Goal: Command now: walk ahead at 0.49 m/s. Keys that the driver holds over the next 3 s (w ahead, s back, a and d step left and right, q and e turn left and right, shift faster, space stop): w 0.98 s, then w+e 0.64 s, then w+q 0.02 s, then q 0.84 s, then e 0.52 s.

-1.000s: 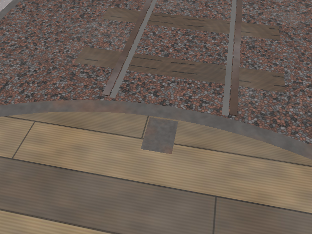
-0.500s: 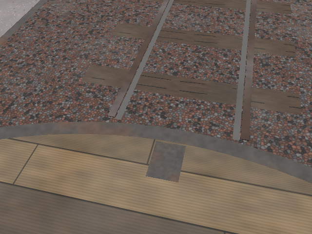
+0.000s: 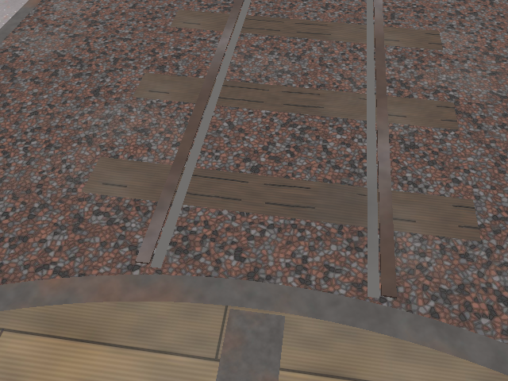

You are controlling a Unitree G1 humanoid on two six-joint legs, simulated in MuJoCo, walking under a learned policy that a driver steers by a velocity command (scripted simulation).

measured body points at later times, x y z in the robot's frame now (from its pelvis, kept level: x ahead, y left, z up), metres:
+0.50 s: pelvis +0.28 -0.08 +0.00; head +0.29 -0.09 +0.45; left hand +0.30 +0.18 -0.13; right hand +0.40 -0.34 -0.13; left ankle +0.34 +0.09 -0.66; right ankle +0.28 -0.16 -0.75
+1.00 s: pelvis +0.55 +0.00 +0.00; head +0.57 +0.02 +0.45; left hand +0.63 +0.27 -0.14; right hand +0.62 -0.26 -0.13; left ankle +0.58 +0.08 -0.75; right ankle +0.53 -0.16 -0.66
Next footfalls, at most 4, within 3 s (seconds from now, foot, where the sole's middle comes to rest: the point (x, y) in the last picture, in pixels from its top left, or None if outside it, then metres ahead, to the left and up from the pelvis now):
0.26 right None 0.32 -0.16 -0.78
0.80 left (224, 346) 0.62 0.08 -0.78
1.40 right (300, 252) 0.93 -0.16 -0.78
1.88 left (262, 181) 1.24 -0.05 -0.78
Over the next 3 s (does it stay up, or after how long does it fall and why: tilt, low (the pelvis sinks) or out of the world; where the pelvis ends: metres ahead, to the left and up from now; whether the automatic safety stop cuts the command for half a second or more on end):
stays up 1.10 -0.15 -0.02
